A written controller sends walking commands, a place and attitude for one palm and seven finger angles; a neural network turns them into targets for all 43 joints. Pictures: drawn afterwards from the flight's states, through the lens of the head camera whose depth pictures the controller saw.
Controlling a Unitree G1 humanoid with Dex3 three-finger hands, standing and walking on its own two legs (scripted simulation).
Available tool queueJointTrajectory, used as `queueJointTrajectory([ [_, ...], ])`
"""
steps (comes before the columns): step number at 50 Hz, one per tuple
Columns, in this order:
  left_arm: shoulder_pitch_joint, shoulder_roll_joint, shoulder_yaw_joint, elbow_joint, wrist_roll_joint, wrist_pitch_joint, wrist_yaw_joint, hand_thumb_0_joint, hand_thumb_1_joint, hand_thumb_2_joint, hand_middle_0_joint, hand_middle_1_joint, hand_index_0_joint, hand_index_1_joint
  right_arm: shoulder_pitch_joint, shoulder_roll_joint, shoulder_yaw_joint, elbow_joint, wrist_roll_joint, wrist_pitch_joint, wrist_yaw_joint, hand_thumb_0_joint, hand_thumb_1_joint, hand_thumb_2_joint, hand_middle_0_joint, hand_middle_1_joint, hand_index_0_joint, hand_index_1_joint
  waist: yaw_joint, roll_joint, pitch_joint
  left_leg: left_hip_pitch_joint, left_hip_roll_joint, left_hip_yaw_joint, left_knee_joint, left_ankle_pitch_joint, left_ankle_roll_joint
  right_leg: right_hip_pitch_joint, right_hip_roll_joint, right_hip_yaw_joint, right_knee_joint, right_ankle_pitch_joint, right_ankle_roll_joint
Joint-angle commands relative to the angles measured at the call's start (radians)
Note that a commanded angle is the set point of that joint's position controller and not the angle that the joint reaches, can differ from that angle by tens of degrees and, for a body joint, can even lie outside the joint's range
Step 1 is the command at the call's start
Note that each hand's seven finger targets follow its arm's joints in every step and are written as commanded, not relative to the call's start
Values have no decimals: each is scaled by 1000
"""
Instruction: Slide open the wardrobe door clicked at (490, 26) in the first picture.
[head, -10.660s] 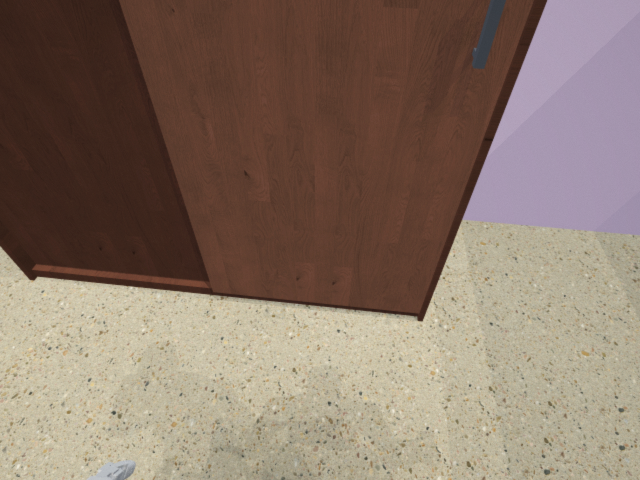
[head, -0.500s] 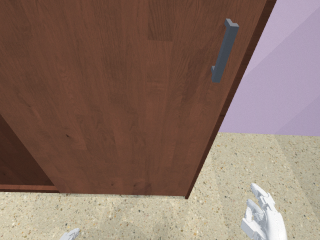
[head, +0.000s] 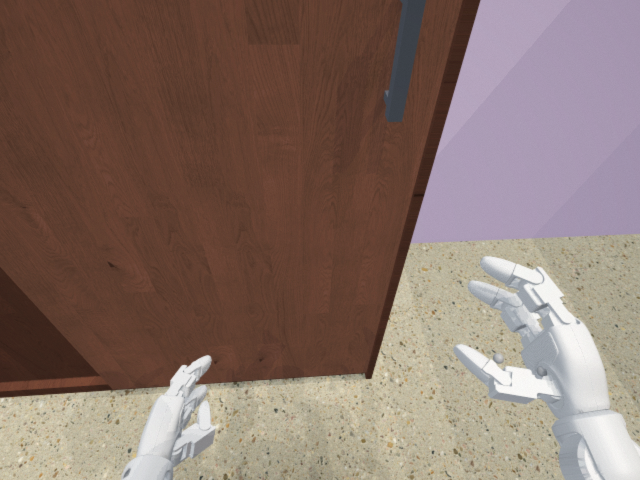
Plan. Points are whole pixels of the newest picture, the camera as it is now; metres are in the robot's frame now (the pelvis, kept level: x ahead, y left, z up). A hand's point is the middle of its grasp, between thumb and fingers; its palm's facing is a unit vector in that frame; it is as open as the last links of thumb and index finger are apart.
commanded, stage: raise the hand with hooked fingers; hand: right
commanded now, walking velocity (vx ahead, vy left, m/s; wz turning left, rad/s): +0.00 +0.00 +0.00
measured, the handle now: (399, 57) +0.53 -0.09 +0.29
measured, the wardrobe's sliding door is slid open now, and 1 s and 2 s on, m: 0.00 0.00 0.00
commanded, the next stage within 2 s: move the hooked fingers beside the handle in 1.42 s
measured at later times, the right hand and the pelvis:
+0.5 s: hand (579, 262) +0.28 -0.23 +0.20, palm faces +0.02 +0.99 -0.12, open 13.1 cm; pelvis +0.03 +0.01 +0.03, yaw +2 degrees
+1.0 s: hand out of the picture +0.32 -0.28 +0.33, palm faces +0.08 +0.99 -0.12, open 14.0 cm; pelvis +0.03 +0.01 +0.04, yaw +1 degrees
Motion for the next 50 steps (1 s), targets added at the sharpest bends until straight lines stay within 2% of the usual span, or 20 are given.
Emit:
queueJointTrajectory([
  [1, -118, 155, 74, -185, -15, -52, 35, 0, 900, 900, -200, -300, -200, -300, -57, -201, -207, -76, 51, 179, 25, 0, -83, -550, 258, 825, 258, 825, -13, 63, -124, 81, -48, -63, -233, -54, 26, 56, 43, 16, -292, -22, -24],
  [2, -133, 147, 69, -188, -10, -51, 34, 0, 900, 900, -200, -300, -200, -300, -37, -220, -266, -80, 79, 205, 8, 0, -60, -540, 260, 840, 260, 840, -38, 65, -148, 125, -52, -54, -229, -25, 30, 66, 43, 20, -302, 15, -19],
  [4, -132, 136, 62, -193, -10, -58, 31, 0, 900, 900, -200, -300, -200, -300, -73, -241, -341, -188, 134, 212, -25, 0, -13, -520, 263, 870, 263, 870, -46, 76, -196, 169, -54, -42, -230, 47, 31, 109, 38, 13, -311, 90, -14],
  [6, -118, 131, 60, -190, -7, -80, 20, 0, 900, 900, -200, -300, -200, -300, -98, -238, -363, -276, 152, 181, -54, 0, 33, -500, 267, 900, 267, 900, -43, 38, -195, 177, -60, -38, -237, 111, 33, 143, 34, 6, -319, 147, -11],
  [7, -114, 133, 58, -182, -1, -95, 16, 0, 900, 900, -200, -300, -200, -300, -122, -249, -363, -311, 148, 158, -64, 0, 57, -490, 268, 915, 268, 915, -38, 42, -195, 192, -61, -43, -242, 139, 34, 151, 34, 5, -318, 174, -12],
  [9, -84, 145, 61, -155, -2, -116, 6, 0, 900, 900, -200, -300, -200, -300, -143, -212, -311, -308, 124, 127, -61, 0, 103, -470, 272, 945, 272, 945, -13, -20, -155, 164, -64, -41, -250, 167, 35, 184, 33, -5, -325, 191, -9],
  [11, -74, 160, 65, -130, -8, -131, 10, 0, 900, 900, -200, -300, -200, -300, -190, -190, -257, -268, 110, 134, -33, 0, 150, -450, 275, 975, 275, 975, 13, -53, -106, 138, -62, -47, -272, 172, 32, 208, 31, -12, -329, 173, -15],
  [14, -73, 183, 71, -108, -22, -137, 36, 0, 900, 900, -200, -300, -200, -300, -285, -222, -245, -185, 112, 203, 32, 0, 220, -420, 280, 1020, 280, 1020, 19, -16, -46, 135, -58, -64, -318, 124, 25, 210, 35, -9, -351, 118, -25],
  [17, -88, 188, 66, -105, -28, -125, 57, 0, 900, 900, -200, -300, -200, -300, -352, -309, -311, -134, 112, 278, 69, 0, 290, -390, 285, 1065, 285, 1065, 1, 22, -19, 148, -60, -75, -358, 76, 23, 221, 38, -3, -377, 96, -34],
  [22, -126, 172, 51, -126, -19, -107, 57, 0, 900, 900, -200, -300, -200, -300, -490, -434, -457, -250, 144, 298, 60, 0, 407, -340, 293, 1140, 293, 1140, -34, -42, -160, 271, -60, -65, -348, 235, 34, 325, 47, 2, -394, 241, -30],
  [24, -130, 163, 45, -129, -20, -102, 50, 0, 900, 900, -200, -300, -200, -300, -515, -418, -458, -264, 156, 299, 62, 0, 453, -320, 297, 1170, 297, 1170, -33, -79, -187, 298, -60, -53, -339, 331, 38, 364, 49, 0, -399, 309, -24],
  [26, -135, 164, 40, -120, -23, -90, 46, 0, 900, 900, -200, -300, -200, -300, -531, -406, -452, -185, 160, 331, 72, 0, 500, -300, 300, 1200, 300, 1200, -31, -89, -150, 287, -60, -53, -349, 351, 38, 363, 49, -6, -407, 309, -22],
  [31, -145, 178, 41, -105, -40, -38, 46, 0, 900, 900, -200, -300, -200, -300, -627, -405, -399, 16, 124, 475, 119, 0, 500, -300, 300, 1200, 300, 1200, -11, 14, -19, 233, -52, -61, -393, 325, 26, 323, 44, -6, -431, 266, -31],
  [34, -168, 181, 37, -124, -43, -16, 45, 0, 900, 900, -200, -300, -200, -300, -734, -455, -403, 11, 109, 525, 135, 0, 500, -300, 300, 1200, 300, 1200, -15, 17, -82, 255, -46, -66, -395, 338, 28, 354, 50, 0, -429, 283, -34],
  [38, -203, 168, 22, -154, -41, -5, 45, 0, 900, 900, -200, -300, -200, -300, -916, -583, -477, -150, 112, 522, 157, 0, 500, -300, 300, 1200, 300, 1200, -25, -67, -252, 324, -49, -69, -389, 379, 38, 451, 61, 5, -427, 340, -38],
  [39, -207, 163, 18, -159, -40, -5, 45, 0, 900, 900, -200, -300, -200, -300, -934, -593, -489, -167, 113, 512, 156, 0, 500, -300, 300, 1200, 300, 1200, -26, -90, -272, 334, -52, -65, -385, 394, 42, 471, 62, 6, -429, 361, -36],
  [42, -208, 163, 15, -146, -36, 3, 41, 0, 900, 900, -200, -300, -200, -300, -924, -645, -556, -107, 125, 506, 150, 0, 500, -300, 300, 1200, 300, 1200, -41, -56, -256, 348, -59, -58, -400, 401, 46, 457, 60, 7, -437, 373, -38],
  [46, -199, 187, 21, -104, -50, 24, 37, 0, 900, 900, -200, -300, -200, -300, -981, -625, -509, 167, 101, 603, 168, 0, 500, -300, 300, 1200, 300, 1200, -25, -37, -89, 261, -47, -50, -426, 319, 42, 385, 51, 11, -476, 297, -35],
  [48, -186, 194, 26, -103, -59, 36, 27, 0, 900, 900, -200, -300, -200, -300, -920, -541, -417, 295, 79, 648, 180, 0, 500, -300, 300, 1200, 300, 1200, -15, 20, -15, 215, -43, -52, -432, 283, 39, 339, 47, 12, -477, 270, -33],
  [50, -188, 200, 33, -123, -68, 45, 19, 0, 900, 900, -200, -300, -200, -300, -908, -496, -355, 287, 68, 677, 197, 0, 500, -300, 300, 1200, 300, 1200, -10, 15, -43, 208, -41, -52, -419, 269, 39, 349, 45, 17, -477, 259, -30],
])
